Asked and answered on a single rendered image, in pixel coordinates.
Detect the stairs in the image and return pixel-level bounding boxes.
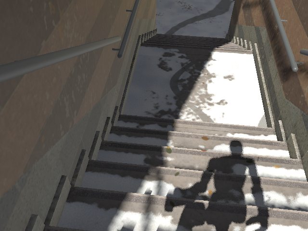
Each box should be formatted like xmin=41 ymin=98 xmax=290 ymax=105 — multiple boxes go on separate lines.
xmin=144 ymin=34 xmax=247 ymax=50
xmin=43 ymin=114 xmax=308 ymax=231

